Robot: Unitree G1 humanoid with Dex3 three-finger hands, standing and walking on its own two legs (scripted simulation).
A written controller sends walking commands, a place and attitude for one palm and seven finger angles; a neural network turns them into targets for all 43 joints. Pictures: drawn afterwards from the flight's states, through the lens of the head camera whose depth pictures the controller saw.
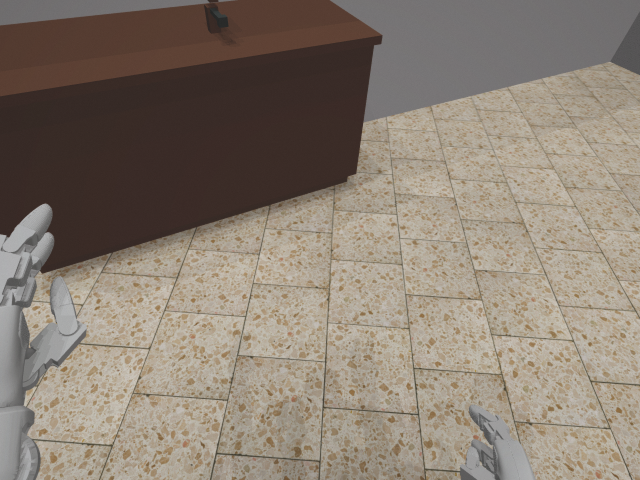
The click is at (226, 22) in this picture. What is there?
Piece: tap's lever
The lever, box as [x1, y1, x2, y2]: [216, 14, 228, 27]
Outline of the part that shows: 224,14 216,15 217,24 219,27 228,26 227,18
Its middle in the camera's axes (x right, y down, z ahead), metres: -0.31 -0.68 +1.20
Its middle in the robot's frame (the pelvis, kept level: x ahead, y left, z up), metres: +1.34 +0.39 +0.03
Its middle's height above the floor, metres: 0.80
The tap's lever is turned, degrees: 0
